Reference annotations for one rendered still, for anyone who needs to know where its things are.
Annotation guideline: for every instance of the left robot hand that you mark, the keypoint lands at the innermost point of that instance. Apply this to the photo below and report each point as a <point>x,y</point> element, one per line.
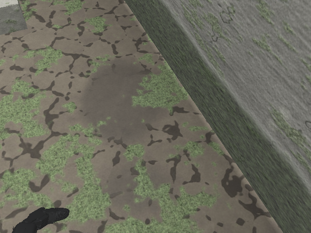
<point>40,218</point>

